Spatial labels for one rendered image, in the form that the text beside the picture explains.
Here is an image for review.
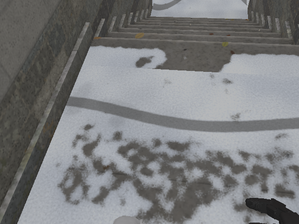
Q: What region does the robot right hand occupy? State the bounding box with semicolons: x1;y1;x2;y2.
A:
245;198;299;224

